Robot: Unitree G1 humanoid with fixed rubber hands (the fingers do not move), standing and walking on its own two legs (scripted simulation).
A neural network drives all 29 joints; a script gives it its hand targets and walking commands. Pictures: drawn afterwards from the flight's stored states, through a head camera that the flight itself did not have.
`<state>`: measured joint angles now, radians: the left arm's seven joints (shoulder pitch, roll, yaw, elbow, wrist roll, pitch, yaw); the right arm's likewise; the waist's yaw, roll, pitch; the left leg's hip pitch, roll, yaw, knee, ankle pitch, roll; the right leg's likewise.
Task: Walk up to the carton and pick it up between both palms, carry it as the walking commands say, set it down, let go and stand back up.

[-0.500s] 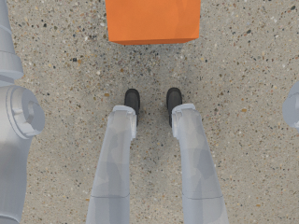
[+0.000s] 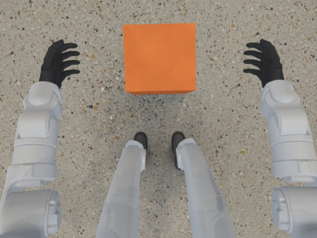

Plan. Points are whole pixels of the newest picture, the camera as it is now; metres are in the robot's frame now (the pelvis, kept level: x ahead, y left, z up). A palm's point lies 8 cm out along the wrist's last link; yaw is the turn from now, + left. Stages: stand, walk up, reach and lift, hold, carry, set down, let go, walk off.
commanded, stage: let go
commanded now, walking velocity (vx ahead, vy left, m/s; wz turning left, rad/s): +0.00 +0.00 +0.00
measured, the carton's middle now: (159, 65) +0.53 +0.00 -0.57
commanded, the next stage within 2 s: stand in 1.00 s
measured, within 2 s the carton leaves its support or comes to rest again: neither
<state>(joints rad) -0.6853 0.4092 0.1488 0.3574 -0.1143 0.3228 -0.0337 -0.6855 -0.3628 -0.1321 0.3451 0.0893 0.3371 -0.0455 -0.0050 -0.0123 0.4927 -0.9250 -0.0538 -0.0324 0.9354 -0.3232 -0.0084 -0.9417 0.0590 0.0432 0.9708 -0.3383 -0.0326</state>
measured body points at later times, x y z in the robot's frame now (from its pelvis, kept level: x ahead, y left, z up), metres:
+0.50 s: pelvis +0.05 +0.01 +0.06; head +0.12 +0.01 +0.50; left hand +0.25 +0.24 -0.03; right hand +0.25 -0.22 -0.03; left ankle +0.07 +0.12 -0.67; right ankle +0.07 -0.09 -0.67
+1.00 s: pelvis +0.07 +0.01 +0.06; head +0.06 +0.00 +0.51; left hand +0.24 +0.23 -0.01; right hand +0.23 -0.22 -0.01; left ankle +0.07 +0.12 -0.67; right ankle +0.07 -0.09 -0.67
